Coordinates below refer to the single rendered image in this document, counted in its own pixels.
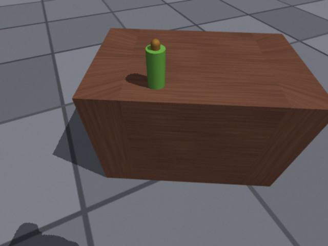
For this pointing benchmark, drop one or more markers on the bottle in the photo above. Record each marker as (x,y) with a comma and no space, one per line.
(156,64)

